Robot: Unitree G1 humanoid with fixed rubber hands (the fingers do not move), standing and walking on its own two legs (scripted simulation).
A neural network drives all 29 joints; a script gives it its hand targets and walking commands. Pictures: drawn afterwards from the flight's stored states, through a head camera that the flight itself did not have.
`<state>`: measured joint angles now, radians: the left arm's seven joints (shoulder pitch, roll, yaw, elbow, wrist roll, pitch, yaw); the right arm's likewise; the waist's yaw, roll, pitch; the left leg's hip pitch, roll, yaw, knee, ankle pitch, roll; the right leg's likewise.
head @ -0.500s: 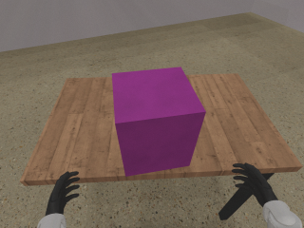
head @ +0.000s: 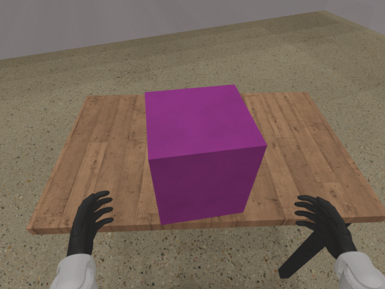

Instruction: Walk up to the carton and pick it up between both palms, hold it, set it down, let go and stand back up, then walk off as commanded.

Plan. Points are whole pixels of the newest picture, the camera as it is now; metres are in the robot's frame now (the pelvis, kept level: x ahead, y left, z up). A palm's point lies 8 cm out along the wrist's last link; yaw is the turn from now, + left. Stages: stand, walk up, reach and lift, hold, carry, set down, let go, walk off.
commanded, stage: reach and lift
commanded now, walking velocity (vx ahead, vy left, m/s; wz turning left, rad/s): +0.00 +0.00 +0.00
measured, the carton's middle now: (197, 156) +0.41 +0.01 +0.05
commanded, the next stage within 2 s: none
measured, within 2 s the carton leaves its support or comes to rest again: neither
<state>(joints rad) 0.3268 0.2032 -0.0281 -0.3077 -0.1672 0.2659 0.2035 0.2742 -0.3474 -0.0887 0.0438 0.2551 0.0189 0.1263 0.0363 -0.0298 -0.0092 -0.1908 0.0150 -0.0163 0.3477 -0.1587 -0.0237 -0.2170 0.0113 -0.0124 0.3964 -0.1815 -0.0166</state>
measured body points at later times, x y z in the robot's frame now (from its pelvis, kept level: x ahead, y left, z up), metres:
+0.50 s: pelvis +0.00 +0.00 +0.00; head +0.00 +0.01 +0.45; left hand +0.27 +0.21 +0.11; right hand +0.30 -0.22 +0.09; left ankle +0.02 +0.14 -0.75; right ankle +0.02 -0.10 -0.75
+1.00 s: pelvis +0.00 +0.00 +0.00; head +0.00 +0.01 +0.45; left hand +0.33 +0.21 +0.17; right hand +0.37 -0.21 +0.16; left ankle +0.02 +0.14 -0.75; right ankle +0.02 -0.10 -0.75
